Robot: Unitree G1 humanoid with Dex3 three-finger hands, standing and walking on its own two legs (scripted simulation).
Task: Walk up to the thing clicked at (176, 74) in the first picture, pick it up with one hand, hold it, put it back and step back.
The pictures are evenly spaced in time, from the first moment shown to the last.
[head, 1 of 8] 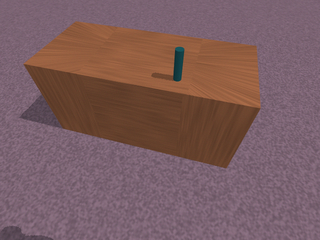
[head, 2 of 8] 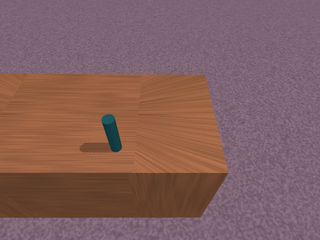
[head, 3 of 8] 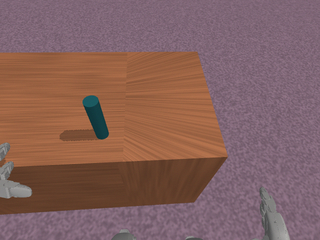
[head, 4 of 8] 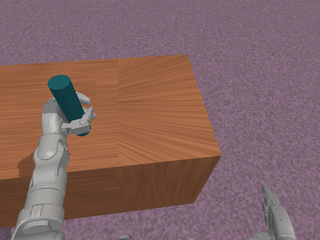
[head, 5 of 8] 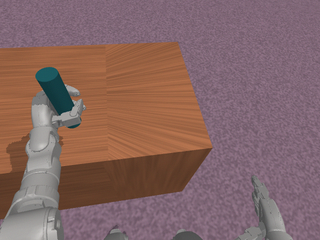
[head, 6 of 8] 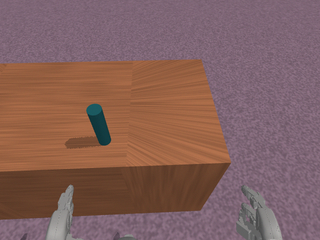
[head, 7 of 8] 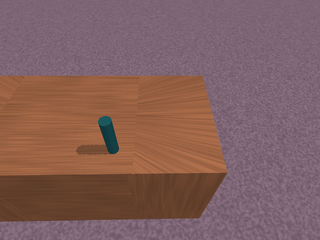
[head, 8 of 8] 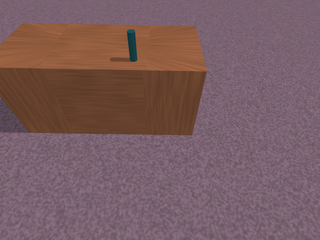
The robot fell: no
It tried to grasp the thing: yes
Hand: left
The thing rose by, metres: 0.25
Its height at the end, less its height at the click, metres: +0.00
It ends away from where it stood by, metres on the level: 0.01
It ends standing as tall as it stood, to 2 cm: yes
